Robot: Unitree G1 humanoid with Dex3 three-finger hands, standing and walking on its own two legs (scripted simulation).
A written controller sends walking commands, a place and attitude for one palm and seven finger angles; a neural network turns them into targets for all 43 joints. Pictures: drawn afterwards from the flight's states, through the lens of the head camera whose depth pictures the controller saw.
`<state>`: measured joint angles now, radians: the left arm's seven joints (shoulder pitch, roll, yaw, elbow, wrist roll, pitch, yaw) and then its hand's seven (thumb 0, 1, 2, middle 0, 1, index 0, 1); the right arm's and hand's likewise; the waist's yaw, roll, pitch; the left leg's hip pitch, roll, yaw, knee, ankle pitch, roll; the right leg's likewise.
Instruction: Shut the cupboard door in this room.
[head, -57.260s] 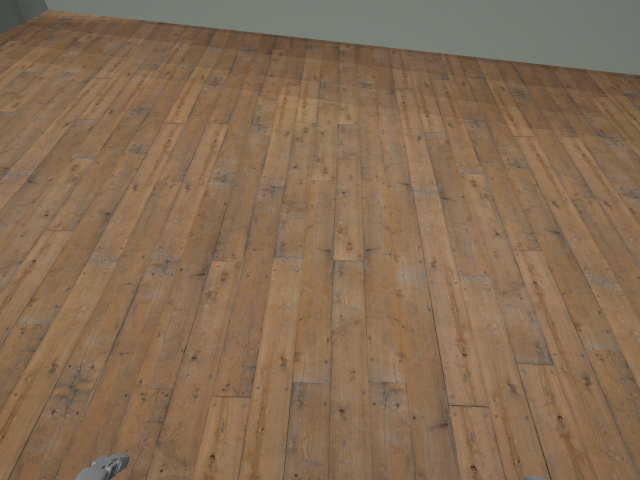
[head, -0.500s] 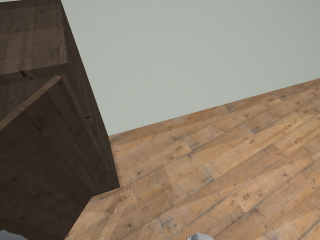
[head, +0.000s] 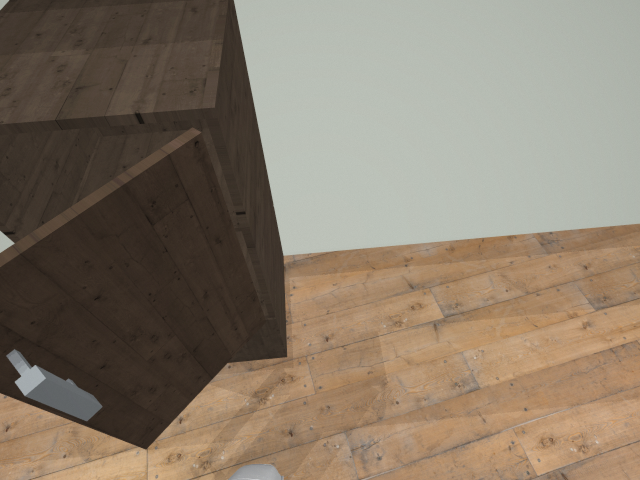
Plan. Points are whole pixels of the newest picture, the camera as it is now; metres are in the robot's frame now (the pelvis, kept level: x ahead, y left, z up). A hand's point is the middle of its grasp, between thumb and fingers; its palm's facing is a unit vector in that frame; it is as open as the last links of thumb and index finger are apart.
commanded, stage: stand and wait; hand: left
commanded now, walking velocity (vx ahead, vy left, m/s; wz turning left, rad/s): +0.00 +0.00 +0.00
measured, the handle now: (54, 384) +0.21 +0.36 -0.02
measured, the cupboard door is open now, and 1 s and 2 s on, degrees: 46 46 46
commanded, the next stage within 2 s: turn or walk to find it in 0.16 s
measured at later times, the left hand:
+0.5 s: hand out of the picture +0.06 +0.21 -0.16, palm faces +0.18 -0.95 -0.26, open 7.4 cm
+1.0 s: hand out of the picture -0.05 +0.27 -0.18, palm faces +0.42 -0.88 -0.24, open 7.4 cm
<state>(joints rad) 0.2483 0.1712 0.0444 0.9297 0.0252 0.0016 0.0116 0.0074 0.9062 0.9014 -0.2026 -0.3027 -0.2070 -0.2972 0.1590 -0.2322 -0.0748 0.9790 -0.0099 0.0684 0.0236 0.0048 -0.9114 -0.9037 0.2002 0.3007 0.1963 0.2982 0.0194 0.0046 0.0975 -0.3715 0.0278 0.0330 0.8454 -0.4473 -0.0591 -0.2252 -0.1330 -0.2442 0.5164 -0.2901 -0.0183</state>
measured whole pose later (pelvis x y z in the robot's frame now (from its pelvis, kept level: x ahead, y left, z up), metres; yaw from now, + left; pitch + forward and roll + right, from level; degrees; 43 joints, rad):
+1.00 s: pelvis -0.01 +0.05 +0.00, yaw +23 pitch +1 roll -1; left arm 0.20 0.26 0.08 0.96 0.01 0.07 0.01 0.01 0.91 0.90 -0.20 -0.30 -0.20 -0.30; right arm 0.18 -0.19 -0.06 0.93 -0.02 0.01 0.00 0.00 -0.91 -0.90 0.20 0.30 0.20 0.30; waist 0.01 -0.03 0.09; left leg -0.28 0.01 0.04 0.55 -0.29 0.04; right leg -0.47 -0.11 -0.07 1.09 -0.46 0.08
